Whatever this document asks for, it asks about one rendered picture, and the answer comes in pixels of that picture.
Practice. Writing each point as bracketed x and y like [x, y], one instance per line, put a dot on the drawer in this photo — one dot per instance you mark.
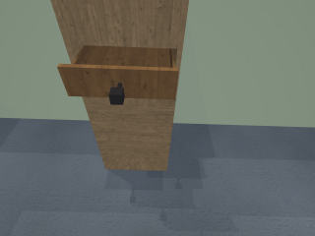
[143, 72]

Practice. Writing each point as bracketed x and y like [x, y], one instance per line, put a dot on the cabinet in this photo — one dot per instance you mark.
[135, 135]

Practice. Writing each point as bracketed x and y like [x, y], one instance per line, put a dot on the handle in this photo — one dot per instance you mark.
[116, 95]

